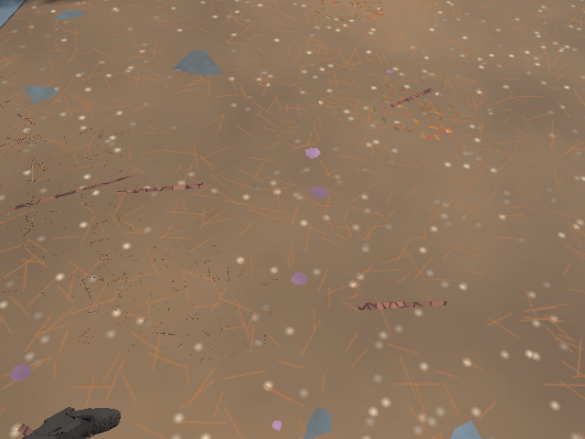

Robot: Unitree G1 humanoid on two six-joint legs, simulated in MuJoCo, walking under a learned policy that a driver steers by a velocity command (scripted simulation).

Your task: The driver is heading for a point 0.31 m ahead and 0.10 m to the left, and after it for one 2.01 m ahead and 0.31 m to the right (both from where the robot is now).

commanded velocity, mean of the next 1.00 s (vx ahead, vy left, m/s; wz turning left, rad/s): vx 0.50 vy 0.00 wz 0.18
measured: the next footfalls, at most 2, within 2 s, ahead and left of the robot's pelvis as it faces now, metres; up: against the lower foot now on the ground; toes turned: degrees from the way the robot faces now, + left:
right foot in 0.16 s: +0.29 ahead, -0.14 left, +0.00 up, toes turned +10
left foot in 0.66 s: +0.49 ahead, +0.19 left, +0.00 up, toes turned +18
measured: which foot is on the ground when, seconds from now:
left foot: down 0.00-0.16, up 0.18-0.64, down 0.66-1.00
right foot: up 0.00-0.14, down 0.16-0.68, up 0.70-1.00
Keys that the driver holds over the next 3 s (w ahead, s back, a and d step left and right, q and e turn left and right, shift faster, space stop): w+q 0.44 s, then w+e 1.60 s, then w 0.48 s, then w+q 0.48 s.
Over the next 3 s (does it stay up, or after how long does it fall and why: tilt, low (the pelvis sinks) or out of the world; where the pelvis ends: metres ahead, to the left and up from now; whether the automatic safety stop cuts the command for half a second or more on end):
stays up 1.58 -0.26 0.00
